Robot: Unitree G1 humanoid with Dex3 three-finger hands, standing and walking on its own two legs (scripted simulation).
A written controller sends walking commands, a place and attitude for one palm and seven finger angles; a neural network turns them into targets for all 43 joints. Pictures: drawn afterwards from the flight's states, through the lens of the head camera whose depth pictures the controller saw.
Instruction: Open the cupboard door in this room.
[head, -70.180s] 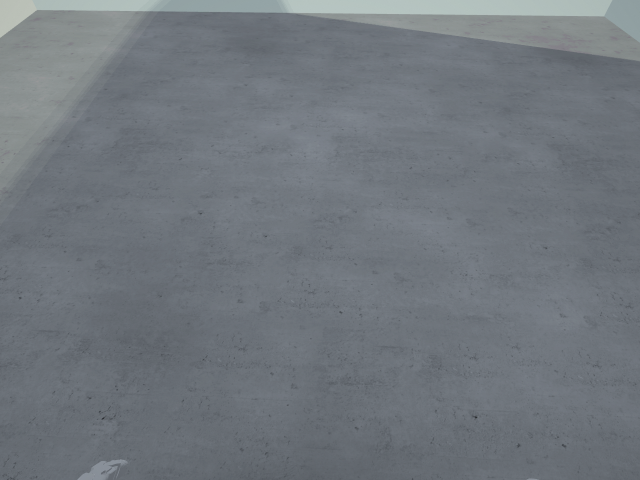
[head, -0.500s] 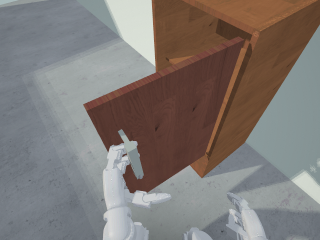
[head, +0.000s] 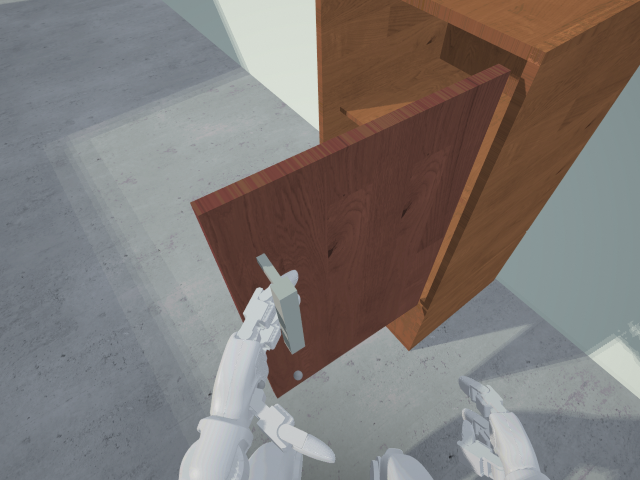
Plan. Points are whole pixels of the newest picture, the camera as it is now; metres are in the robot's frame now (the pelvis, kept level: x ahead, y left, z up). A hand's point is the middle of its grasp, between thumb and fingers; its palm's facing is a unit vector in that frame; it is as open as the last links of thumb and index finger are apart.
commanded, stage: slide the hand sideways off the handle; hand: left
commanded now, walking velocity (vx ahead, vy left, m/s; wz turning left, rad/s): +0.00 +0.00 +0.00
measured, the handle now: (281, 306) +0.31 +0.06 +0.05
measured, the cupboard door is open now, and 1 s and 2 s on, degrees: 86 88 88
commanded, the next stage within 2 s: draw the hand back to the body in 1.02 s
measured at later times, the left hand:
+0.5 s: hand (268, 407) +0.20 +0.07 +0.05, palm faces -0.15 -0.99 +0.03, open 16.2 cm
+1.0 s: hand (212, 430) +0.18 +0.12 +0.05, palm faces -0.09 -1.00 +0.01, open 16.2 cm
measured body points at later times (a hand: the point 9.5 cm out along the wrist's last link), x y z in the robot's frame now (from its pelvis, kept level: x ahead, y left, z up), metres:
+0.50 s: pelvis +0.00 +0.01 -0.01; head +0.06 +0.01 +0.44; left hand +0.20 +0.12 +0.06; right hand +0.19 -0.20 -0.08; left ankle +0.03 +0.11 -0.64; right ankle +0.01 -0.10 -0.64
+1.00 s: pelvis +0.00 +0.01 -0.02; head +0.07 +0.01 +0.43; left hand +0.18 +0.18 +0.05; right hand +0.20 -0.22 -0.08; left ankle +0.03 +0.11 -0.64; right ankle +0.01 -0.10 -0.64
